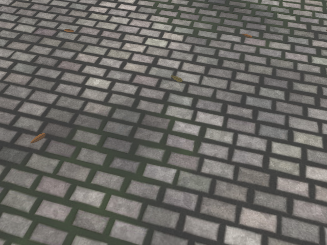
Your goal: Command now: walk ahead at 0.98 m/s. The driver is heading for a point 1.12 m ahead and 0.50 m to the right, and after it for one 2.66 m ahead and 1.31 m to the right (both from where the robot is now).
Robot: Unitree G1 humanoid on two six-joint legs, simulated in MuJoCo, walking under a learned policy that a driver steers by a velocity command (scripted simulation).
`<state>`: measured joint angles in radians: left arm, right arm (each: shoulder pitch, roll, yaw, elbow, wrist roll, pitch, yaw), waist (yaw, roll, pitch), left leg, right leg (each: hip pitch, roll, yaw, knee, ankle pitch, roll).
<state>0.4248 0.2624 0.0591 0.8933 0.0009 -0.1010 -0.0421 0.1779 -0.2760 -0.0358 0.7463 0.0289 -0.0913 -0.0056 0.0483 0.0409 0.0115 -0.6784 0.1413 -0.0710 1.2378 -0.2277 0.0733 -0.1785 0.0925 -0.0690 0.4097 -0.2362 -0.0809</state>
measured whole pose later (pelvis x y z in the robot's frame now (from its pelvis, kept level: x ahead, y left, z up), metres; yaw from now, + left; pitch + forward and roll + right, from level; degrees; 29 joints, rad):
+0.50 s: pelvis +0.44 +0.02 +0.00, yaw -19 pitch -1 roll +4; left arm 0.20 0.34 0.08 0.70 -0.05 -0.02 -0.01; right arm 0.37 -0.31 -0.08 0.87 -0.01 -0.11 0.01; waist -0.07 -0.05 0.04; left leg -0.10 0.01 0.18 0.39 -0.27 -0.02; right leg -0.71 -0.13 0.02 1.28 -0.25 -0.06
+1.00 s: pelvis +0.76 -0.17 +0.00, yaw -48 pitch +1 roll +2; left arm 0.30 0.31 0.08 0.66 -0.02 0.00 0.01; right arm -0.06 -0.31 -0.03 0.59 -0.02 -0.08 -0.02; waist 0.07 0.02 0.12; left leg -0.68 0.03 -0.18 0.94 -0.25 -0.09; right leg -0.29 0.18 0.14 0.46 -0.17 -0.14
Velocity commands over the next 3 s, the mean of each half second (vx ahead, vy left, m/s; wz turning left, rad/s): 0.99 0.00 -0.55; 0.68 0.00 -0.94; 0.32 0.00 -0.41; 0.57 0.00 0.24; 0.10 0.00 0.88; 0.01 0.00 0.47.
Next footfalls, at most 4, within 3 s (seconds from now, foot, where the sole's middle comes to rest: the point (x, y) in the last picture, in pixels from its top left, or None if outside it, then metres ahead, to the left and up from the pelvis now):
0.26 left None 0.49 0.15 -0.77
0.72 right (229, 186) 0.79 -0.23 -0.77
1.18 left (237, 141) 1.06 -0.30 -0.77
1.50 right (250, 180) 0.83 -0.33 -0.77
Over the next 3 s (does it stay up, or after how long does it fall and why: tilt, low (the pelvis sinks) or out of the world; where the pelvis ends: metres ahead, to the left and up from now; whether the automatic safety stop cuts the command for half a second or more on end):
stays up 1.14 -0.55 0.00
